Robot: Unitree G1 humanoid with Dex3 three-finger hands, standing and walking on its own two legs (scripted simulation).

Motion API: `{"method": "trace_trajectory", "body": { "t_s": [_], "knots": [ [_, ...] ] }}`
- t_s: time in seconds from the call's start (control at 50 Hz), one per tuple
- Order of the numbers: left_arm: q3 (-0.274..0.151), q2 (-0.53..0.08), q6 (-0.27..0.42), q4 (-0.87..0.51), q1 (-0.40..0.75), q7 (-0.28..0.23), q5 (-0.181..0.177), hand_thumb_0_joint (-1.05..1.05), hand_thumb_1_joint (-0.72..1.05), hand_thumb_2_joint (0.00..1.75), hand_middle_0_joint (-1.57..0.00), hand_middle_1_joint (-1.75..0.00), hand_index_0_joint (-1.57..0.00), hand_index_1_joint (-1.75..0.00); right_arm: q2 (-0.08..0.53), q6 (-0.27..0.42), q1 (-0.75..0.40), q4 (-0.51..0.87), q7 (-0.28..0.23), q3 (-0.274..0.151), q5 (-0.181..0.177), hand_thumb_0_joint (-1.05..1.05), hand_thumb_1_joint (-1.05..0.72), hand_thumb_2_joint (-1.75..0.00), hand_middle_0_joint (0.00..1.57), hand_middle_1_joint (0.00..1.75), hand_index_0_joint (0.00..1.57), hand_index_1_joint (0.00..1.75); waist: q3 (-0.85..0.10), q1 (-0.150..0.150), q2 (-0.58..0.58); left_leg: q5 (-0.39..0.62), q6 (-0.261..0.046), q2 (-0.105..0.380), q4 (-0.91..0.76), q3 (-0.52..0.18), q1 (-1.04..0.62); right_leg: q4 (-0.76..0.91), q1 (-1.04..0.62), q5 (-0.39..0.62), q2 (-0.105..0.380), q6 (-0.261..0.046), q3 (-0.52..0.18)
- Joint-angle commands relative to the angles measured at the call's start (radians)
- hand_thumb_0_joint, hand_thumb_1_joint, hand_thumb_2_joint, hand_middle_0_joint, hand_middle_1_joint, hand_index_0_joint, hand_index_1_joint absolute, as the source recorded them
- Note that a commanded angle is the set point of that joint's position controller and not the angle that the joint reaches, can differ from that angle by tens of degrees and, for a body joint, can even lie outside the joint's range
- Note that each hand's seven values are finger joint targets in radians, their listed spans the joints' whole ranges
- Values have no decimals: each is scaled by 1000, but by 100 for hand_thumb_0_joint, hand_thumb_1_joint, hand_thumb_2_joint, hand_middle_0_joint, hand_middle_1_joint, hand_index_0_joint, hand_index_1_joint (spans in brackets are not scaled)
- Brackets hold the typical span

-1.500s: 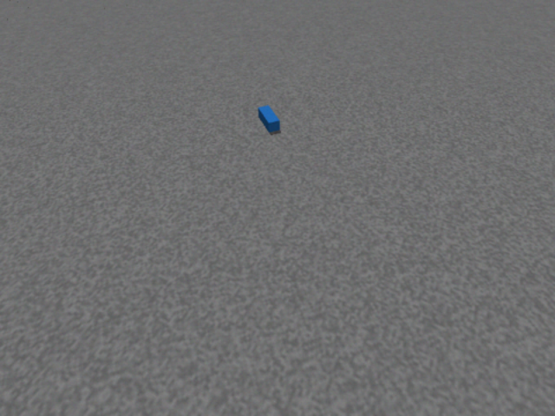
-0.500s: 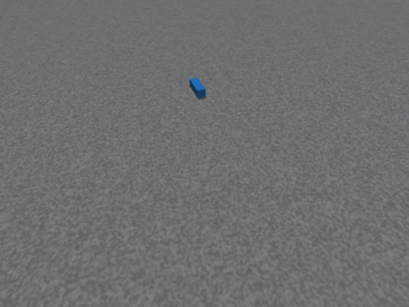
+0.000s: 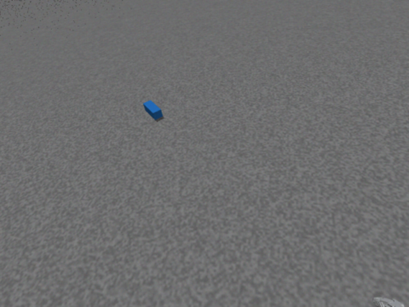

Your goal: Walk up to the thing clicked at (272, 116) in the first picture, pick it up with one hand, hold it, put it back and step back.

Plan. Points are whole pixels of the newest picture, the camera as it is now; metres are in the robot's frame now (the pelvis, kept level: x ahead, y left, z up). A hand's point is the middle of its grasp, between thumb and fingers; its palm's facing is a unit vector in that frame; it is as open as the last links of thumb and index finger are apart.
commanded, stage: walk up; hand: left
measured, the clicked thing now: (152, 109) +1.79 +0.66 -0.71
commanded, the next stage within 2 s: none
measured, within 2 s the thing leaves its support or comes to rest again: neither
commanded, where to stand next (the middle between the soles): +1.39 +0.85 m, yaw -51 degrees
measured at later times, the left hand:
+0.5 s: hand (89, 206) +0.44 +0.41 -0.11, palm faces -0.30 -0.82 -0.49, open 7.4 cm
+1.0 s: hand (101, 147) +0.68 +0.45 -0.10, palm faces -0.36 -0.76 -0.54, open 7.4 cm
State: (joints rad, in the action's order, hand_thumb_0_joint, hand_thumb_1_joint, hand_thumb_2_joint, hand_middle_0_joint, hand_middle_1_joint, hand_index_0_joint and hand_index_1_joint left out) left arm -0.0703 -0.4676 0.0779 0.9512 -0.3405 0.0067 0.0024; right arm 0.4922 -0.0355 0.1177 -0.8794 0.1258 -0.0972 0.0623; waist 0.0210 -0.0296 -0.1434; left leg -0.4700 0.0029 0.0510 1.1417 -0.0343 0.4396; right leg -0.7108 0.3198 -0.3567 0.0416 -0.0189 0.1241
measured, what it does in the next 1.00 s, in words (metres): walks ahead, turning right: left foot, then right foot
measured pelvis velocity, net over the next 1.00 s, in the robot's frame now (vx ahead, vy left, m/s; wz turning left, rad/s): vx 0.50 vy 0.20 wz -0.42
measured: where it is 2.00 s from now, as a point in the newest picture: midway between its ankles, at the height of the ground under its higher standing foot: (162, 195)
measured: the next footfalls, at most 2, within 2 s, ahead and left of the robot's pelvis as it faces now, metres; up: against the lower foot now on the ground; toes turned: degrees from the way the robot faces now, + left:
left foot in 0.32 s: +0.38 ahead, +0.22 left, +0.00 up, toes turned -7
right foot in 0.72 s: +0.49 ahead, +0.02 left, +0.00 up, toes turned -27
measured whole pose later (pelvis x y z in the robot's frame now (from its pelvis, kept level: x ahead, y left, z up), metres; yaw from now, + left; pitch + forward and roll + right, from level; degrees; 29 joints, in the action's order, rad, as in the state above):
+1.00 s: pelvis +0.50 +0.20 +0.00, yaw -24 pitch -2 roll -2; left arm -0.04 -0.42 0.10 0.88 -0.33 -0.05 0.02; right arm 0.47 -0.06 0.21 -0.77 0.13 -0.10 0.07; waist 0.06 0.02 -0.14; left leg -0.28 0.02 0.15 1.00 -0.09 0.61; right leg -0.65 0.31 -0.32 0.06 0.01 0.03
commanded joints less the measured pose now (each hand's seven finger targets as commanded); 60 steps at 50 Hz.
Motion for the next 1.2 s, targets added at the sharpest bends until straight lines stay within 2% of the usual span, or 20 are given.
{"method": "trace_trajectory", "body": {
  "t_s": [0.0, 0.18, 0.24, 0.3, 0.32, 0.34, 0.44, 0.54, 0.62, 0.66, 0.68, 0.7, 0.74, 0.86, 1.02, 1.08, 1.1, 1.12, 1.14, 1.18],
  "knots": [
    [-69, -327, 46, -92, 33, -43, -12, 0, 90, 90, -20, -30, -20, -30, 197, 50, -146, 191, 11, -37, -11, 0, -90, -90, 20, 30, 20, 30, 57, 29, 207, 189, 13, 108, -36, -106, 360, 551, -179, -346, 292, -154, -558],
    [-75, -335, 68, -129, 20, -45, 7, 0, 90, 90, -20, -30, -20, -30, 150, 32, -159, 247, 59, -50, -31, 0, -90, -90, 20, 30, 20, 30, 35, 36, 232, 345, 47, 87, -359, -38, 181, 475, -117, 14, 138, -147, -248],
    [-69, -328, 51, -131, 30, -47, 15, 0, 90, 90, -20, -30, -20, -30, 143, 44, -139, 234, 57, -64, -29, 0, -90, -90, 20, 30, 20, 30, -7, 48, 243, 304, 9, 76, -476, 1, -11, 386, -106, 180, 205, -156, -264],
    [-45, -279, 30, -130, 46, -56, 17, 0, 90, 90, -20, -30, -20, -30, 217, 46, 196, 126, 20, -107, -9, 0, -90, -90, 20, 30, 20, 30, -144, 218, 57, 175, -43, -2, -606, 29, -470, -163, 64, 305, 121, -82, -181],
    [1, -141, 27, -130, -29, -56, 12, 0, 90, 90, -20, -30, -20, -30, 302, 62, 322, 106, -6, -132, 7, 0, -90, -90, 20, 30, 20, 30, -174, 252, -235, -129, -60, 190, -753, -261, -647, -476, 347, -121, -13, -40, -145],
    [16, -133, 26, -114, -71, -76, -19, 0, 90, 90, -20, -30, -20, -30, 394, 75, 224, 119, -23, -146, -31, 0, -90, -90, 20, 30, 20, 30, -182, 162, -367, -183, -117, 353, -977, -668, -608, -662, 492, -193, -100, -70, -188],
    [-22, -247, 19, -31, -5, -46, -31, 0, 90, 90, -20, -30, -20, -30, 167, 82, 80, 164, -46, -85, -32, 0, -90, -90, 20, 30, 20, 30, -92, 88, -48, 328, -125, 204, -825, -128, -361, -419, 306, 61, 78, -17, -174],
    [-13, -171, 4, -87, 126, -33, -23, 0, 90, 90, -20, -30, -20, -30, 150, 83, 130, 186, -44, -80, -3, 0, -90, -90, 20, 30, 20, 30, -14, 115, -27, 529, -207, 232, -858, -24, -311, -151, 258, 34, 71, 0, -65],
    [-30, -164, -2, -86, 116, -29, -22, 0, 90, 90, -20, -30, -20, -30, 132, 64, 60, 233, -31, -67, 4, 0, -90, -90, 20, 30, 20, 30, -19, 74, 37, 346, -145, 173, -819, 77, -126, 8, -29, 210, 25, -24, -18],
    [-57, -190, -4, -50, -37, -40, -15, 0, 90, 90, -20, -30, -20, -30, 133, 56, 9, 256, -27, -59, -2, 0, -90, -90, 20, 30, 20, 30, -74, -35, 119, 497, -83, 133, -591, 152, 14, 112, -310, 255, 16, -55, -20],
    [-83, -238, -2, -19, -174, -56, -7, 0, 90, 90, -20, -30, -20, -30, 101, 59, 24, 269, -28, -45, 2, 0, -90, -90, 20, 30, 20, 30, -151, -96, 228, 512, -33, 80, -365, 181, 111, 155, -507, 153, 44, -84, -78],
    [-99, -290, 1, -27, -224, -71, -1, 0, 90, 90, -20, -30, -20, -30, 45, 56, 110, 261, -32, -27, 5, 0, -90, -90, 20, 30, 20, 30, -186, -96, 405, -41, 9, -15, -115, 159, 300, 285, -631, -34, 247, -156, -426],
    [-92, -345, -5, -112, -63, -95, -23, 0, 90, 90, -20, -30, -20, -30, 195, 24, 151, 235, -43, -67, 8, 0, -90, -90, 20, 30, 20, 30, -133, -25, 187, -49, 56, 14, 143, -90, 387, 432, -420, -371, 453, -307, -859],
    [-75, -284, 39, -145, 73, -84, 3, 0, 90, 90, -20, -30, -20, -30, 165, -1, 179, 170, -17, -58, 2, 0, -90, -90, 20, 30, 20, 30, 2, 86, 210, 147, 26, 96, -21, -80, 192, 377, -20, 2, 233, -185, -353],
    [-98, -363, 49, -133, 49, -93, 26, 0, 90, 90, -20, -30, -20, -30, 155, -4, 32, 219, 19, -67, -3, 0, -90, -90, 20, 30, 20, 30, 11, 68, 298, 224, 6, 107, -282, -2, 56, 306, 135, -122, 198, -174, -296],
    [-80, -333, 29, -134, 122, -96, 32, 0, 90, 90, -20, -30, -20, -30, 175, 4, 204, 156, 6, -99, 0, 0, -90, -90, 20, 30, 20, 30, -56, 191, 204, 134, -11, 15, -445, 102, -302, 57, 312, -21, 142, -123, -192],
    [-49, -235, 22, -125, 75, -100, 36, 0, 90, 90, -20, -30, -20, -30, 221, 11, 335, 118, -7, -122, 14, 0, -90, -90, 20, 30, 20, 30, -106, 256, -16, 44, -24, 30, -551, 7, -467, -261, 411, -33, 58, -68, -124],
    [-16, -126, 16, -143, 27, -108, 9, 0, 90, 90, -20, -30, -20, -30, 328, 25, 316, 144, -23, -133, 15, 0, -90, -90, 20, 30, 20, 30, -69, 223, -348, -81, -66, 295, -854, -434, -452, -485, 609, -253, -117, -30, -78],
    [-21, -187, 16, -100, 6, -132, 5, 0, 90, 90, -20, -30, -20, -30, 388, 27, 209, 157, -38, -147, -11, 0, -90, -90, 20, 30, 20, 30, -65, 158, -312, -233, -160, 354, -945, -607, -356, -624, 577, -212, -44, -69, -187],
    [-29, -256, 18, -44, 19, -117, -17, 0, 90, 90, -20, -30, -20, -30, 264, 26, 117, 195, -51, -114, -8, 0, -90, -90, 20, 30, 20, 30, -12, 132, -74, -124, -108, 266, -852, -325, -270, -551, 533, -49, 16, -43, -192]
  ]
}}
